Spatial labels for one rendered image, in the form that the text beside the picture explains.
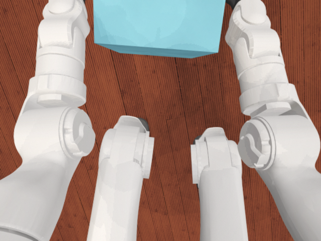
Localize carton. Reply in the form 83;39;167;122
93;0;226;58

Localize robot left forearm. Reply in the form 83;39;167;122
14;0;90;146

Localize robot right forearm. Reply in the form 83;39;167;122
225;0;320;143

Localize left robot foot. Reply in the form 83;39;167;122
137;117;149;131

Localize robot left thigh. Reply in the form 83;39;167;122
87;125;154;241

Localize left robot upper arm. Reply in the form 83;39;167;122
0;106;95;241

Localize right robot upper arm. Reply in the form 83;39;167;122
237;115;321;241

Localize right robot hand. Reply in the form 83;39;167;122
225;0;240;10

